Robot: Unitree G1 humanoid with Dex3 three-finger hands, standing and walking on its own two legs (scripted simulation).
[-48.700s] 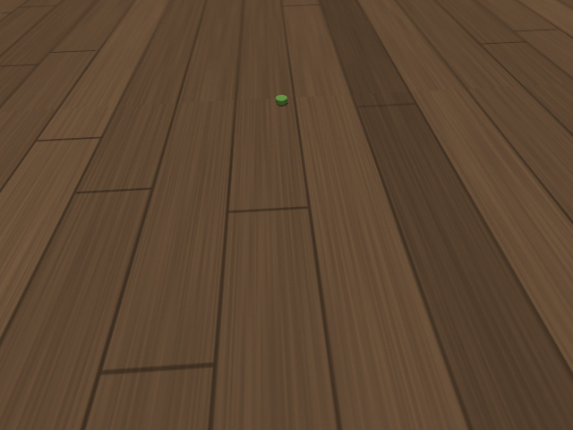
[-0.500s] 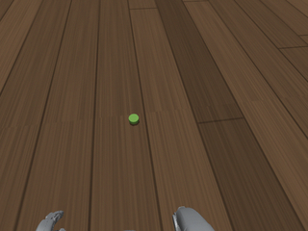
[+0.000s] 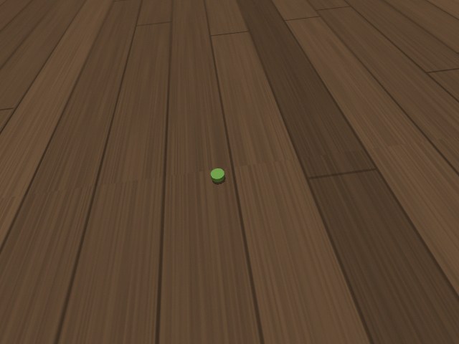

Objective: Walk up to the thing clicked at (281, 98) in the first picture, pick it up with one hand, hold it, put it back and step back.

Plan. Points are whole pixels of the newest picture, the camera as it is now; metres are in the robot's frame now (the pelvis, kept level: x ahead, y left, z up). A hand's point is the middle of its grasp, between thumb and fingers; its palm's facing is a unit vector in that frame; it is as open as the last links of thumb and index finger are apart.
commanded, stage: step back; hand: left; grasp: from above
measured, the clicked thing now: (217, 175) +1.08 +0.18 -0.74
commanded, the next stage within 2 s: stand in 0.90 s
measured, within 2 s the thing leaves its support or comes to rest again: neither
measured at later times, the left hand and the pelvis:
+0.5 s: hand out of the picture +0.10 +0.24 -0.14, palm faces +0.02 -0.93 -0.36, open 7.4 cm; pelvis +0.02 -0.01 +0.00, yaw +0 degrees
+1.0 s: hand (120, 342) +0.16 +0.26 -0.13, palm faces -0.02 -0.94 -0.34, open 7.4 cm; pelvis +0.05 +0.01 +0.02, yaw -1 degrees
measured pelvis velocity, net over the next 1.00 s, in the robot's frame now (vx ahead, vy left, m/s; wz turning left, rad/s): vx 0.05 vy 0.01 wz -0.01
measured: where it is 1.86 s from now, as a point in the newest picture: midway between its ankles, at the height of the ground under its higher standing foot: outside the picture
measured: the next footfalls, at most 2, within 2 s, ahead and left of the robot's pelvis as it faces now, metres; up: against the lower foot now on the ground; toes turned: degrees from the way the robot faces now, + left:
left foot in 0.02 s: +0.02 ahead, +0.12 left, +0.00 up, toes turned -2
left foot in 0.56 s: +0.09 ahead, +0.12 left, +0.00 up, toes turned +1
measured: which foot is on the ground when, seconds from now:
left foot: up 0.00-0.00, down 0.02-0.34, up 0.36-0.54, down 0.56-1.00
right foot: down 0.00-1.00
